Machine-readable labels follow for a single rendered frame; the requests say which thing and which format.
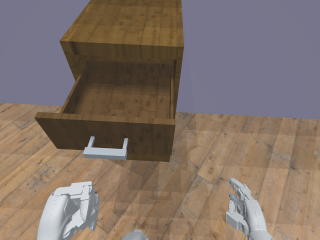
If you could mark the cabinet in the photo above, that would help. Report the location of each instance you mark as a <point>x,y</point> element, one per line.
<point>137,31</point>

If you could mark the robot right forearm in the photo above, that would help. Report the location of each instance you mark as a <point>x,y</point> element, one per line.
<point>259,235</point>

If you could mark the robot left hand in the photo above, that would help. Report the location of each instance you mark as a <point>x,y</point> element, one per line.
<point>77,202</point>

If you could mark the handle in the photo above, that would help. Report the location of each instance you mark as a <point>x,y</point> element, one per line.
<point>105,153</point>

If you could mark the drawer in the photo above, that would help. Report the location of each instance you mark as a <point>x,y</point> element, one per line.
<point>114,100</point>

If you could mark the robot right hand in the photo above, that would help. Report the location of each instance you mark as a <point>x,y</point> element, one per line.
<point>249,216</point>

